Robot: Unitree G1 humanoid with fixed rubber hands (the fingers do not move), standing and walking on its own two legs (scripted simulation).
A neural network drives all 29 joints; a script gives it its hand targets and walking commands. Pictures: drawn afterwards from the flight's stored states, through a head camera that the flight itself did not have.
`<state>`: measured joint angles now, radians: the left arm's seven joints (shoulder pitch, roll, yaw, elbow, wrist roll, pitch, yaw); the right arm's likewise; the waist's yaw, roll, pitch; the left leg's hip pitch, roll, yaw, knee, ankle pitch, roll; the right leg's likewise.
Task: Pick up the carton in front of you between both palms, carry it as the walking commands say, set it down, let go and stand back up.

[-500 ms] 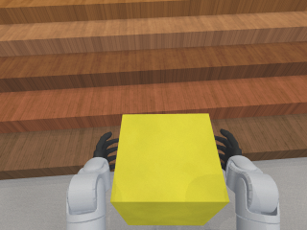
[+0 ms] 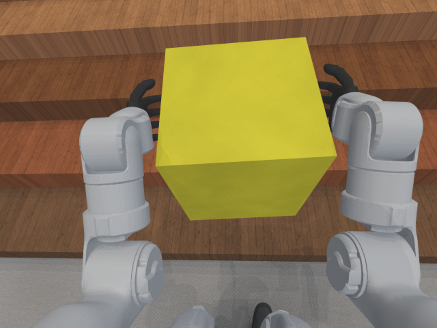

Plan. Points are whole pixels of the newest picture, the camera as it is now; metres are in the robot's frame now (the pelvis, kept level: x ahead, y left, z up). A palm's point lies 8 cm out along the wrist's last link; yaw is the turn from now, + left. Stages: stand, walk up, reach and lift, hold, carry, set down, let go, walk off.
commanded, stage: carry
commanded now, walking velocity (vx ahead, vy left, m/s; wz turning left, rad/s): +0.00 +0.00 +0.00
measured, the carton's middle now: (238, 142) +0.42 +0.00 +0.07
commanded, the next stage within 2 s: none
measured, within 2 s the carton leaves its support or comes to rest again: neither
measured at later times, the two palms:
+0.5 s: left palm (150, 82) +0.51 +0.16 +0.13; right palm (322, 76) +0.51 -0.14 +0.13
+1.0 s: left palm (156, 73) +0.53 +0.15 +0.13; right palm (325, 67) +0.53 -0.15 +0.13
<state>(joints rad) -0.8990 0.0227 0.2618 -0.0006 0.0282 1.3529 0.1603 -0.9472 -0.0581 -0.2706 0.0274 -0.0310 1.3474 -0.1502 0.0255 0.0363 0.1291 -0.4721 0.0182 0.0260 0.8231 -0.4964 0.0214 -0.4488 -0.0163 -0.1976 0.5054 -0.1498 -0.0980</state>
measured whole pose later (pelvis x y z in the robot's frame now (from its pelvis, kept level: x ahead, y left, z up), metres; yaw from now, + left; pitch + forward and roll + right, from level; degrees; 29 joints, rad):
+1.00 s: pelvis +0.18 +0.01 +0.00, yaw -1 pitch +2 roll +0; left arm -0.68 -0.01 0.20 0.15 0.07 1.24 0.13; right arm -0.67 0.01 -0.22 0.13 -0.07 1.21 -0.12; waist 0.00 0.00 -0.03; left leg -0.32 0.01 0.12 0.55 -0.27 0.04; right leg -0.24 -0.01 -0.09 0.54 -0.34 -0.03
